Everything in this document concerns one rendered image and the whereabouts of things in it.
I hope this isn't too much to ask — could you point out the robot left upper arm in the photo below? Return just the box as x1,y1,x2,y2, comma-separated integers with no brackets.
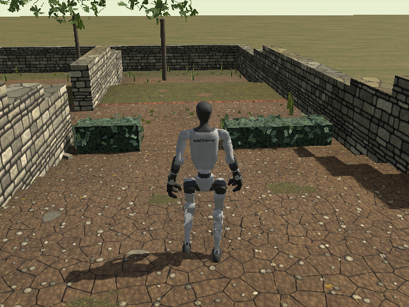
174,129,191,166

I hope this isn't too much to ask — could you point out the robot right upper arm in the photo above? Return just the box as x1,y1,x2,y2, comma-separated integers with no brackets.
217,129,235,164

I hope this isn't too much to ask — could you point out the robot right thigh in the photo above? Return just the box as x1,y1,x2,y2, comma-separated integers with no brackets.
213,178,227,222

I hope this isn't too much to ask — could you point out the robot right hand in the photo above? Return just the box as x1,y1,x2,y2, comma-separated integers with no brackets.
228,178,243,192

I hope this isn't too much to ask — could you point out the left robot forearm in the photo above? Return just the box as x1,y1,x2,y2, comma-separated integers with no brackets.
167,156,180,185

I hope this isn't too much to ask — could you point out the robot left hand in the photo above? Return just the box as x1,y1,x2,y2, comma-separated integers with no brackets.
167,183,181,198

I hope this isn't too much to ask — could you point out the right robot forearm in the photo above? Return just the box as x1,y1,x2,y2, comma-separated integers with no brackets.
229,154,241,180

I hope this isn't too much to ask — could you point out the robot right foot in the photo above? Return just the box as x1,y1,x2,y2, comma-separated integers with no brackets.
212,247,221,263

